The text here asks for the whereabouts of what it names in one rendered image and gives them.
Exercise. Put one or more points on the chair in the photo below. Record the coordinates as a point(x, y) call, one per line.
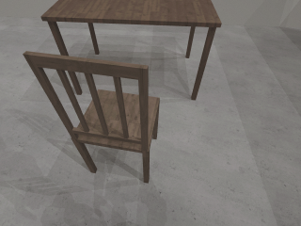
point(114, 119)

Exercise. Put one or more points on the table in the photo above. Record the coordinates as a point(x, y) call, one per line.
point(194, 13)

